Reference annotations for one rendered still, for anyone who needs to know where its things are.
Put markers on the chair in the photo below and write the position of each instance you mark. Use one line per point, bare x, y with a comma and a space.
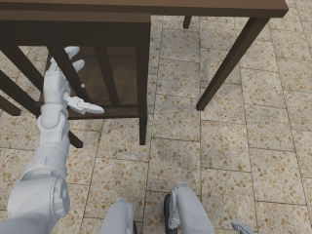
114, 47

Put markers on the robot right hand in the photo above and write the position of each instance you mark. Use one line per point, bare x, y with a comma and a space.
241, 228

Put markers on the robot left hand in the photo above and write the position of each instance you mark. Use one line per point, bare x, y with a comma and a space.
55, 86

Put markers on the robot right thigh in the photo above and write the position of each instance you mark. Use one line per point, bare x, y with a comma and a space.
192, 215

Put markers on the left robot shin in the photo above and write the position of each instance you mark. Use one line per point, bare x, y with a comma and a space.
129, 231

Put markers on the left robot forearm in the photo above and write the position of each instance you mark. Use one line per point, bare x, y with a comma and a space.
51, 152

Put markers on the table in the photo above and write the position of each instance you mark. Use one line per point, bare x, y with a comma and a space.
259, 13

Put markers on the left robot upper arm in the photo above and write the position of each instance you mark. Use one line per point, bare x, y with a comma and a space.
36, 205

